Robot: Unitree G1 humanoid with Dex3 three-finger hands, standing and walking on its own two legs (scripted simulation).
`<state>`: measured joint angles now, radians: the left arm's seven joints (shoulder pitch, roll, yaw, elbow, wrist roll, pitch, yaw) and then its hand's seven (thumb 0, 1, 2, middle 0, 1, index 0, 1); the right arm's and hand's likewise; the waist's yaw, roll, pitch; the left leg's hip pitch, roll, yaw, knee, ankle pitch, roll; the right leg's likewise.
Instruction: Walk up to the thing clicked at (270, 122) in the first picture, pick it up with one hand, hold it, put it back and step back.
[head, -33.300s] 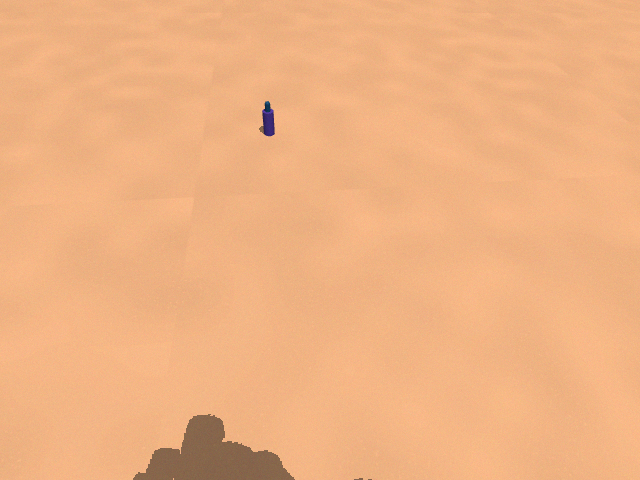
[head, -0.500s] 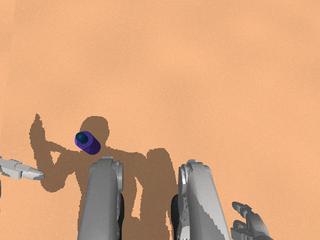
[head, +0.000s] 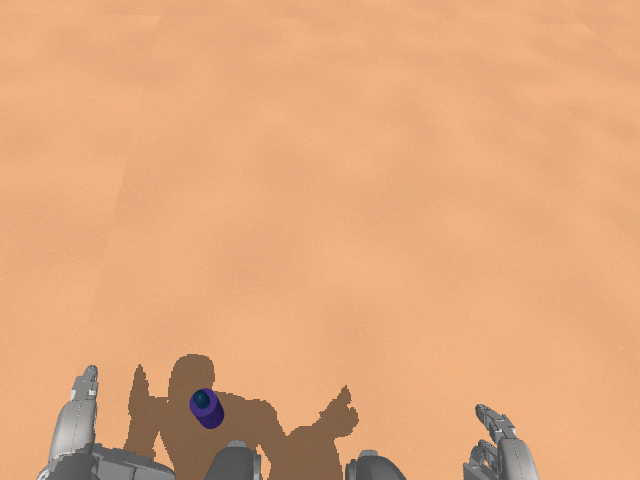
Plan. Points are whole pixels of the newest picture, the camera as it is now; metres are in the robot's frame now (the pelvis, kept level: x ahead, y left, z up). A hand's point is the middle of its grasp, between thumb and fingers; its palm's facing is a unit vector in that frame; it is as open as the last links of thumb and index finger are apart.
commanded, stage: home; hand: left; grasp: from the side
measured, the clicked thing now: (206, 406) +0.36 +0.23 -0.56
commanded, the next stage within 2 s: none
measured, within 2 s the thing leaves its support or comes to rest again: neither
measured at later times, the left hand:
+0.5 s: hand (124, 450) +0.19 +0.19 +0.01, palm faces +0.13 -0.95 -0.30, open 17.4 cm
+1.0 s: hand (139, 450) +0.19 +0.18 +0.01, palm faces +0.12 -0.95 -0.29, open 17.5 cm
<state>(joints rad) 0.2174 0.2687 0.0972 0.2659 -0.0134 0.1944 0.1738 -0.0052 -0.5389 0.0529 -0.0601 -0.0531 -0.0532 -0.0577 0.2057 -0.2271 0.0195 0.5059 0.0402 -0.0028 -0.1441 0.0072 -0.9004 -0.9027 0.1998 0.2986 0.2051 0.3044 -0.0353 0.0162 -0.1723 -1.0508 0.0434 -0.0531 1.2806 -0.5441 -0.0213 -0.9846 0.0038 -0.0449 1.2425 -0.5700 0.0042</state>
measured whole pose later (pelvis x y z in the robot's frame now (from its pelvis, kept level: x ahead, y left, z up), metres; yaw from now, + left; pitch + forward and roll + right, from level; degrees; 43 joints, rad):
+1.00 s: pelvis +0.02 -0.01 +0.06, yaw +1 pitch +7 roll -2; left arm 0.46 0.20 -0.01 0.01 -0.02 0.26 0.13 -0.01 -0.54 0.05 -0.06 -0.06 -0.05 -0.06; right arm 0.29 -0.21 0.03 0.50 0.01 -0.11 -0.17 0.01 -0.90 -0.90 0.20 0.30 0.21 0.30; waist -0.03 0.04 -0.11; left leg -0.63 0.04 -0.04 0.96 -0.45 -0.03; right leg -0.57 0.00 -0.04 0.92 -0.48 0.00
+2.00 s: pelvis +0.02 +0.00 +0.06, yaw +1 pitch +7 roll -2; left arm 0.46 0.20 -0.01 0.02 -0.01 0.25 0.13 -0.01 -0.57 0.03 -0.05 -0.05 -0.05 -0.05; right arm 0.28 -0.21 0.03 0.51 0.01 -0.13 -0.17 0.01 -0.90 -0.90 0.20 0.30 0.21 0.30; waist -0.02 0.04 -0.10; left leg -0.63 0.04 -0.03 0.96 -0.45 -0.02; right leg -0.57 0.00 -0.03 0.92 -0.47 0.00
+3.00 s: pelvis +0.01 +0.01 +0.11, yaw +1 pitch -4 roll +0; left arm 0.20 0.31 0.01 1.09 0.03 0.00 0.02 0.01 0.90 0.89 -0.21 -0.30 -0.20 -0.30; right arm 0.17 -0.31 -0.01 1.09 -0.03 0.00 0.00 0.01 -0.91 -0.90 0.20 0.30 0.20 0.30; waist 0.01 0.02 0.06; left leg -0.18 -0.01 -0.01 0.44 -0.20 0.00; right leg -0.13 -0.04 -0.02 0.44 -0.24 0.03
